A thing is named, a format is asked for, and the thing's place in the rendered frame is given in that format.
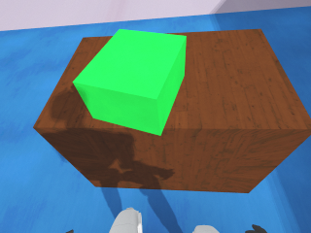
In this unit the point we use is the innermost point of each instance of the pedestal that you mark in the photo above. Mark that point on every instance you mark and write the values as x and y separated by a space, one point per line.
235 118

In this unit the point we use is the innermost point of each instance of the carton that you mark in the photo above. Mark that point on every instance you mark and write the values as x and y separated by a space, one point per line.
134 80

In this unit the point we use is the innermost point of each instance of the robot left thigh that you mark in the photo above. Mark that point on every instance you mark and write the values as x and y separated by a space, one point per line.
127 221

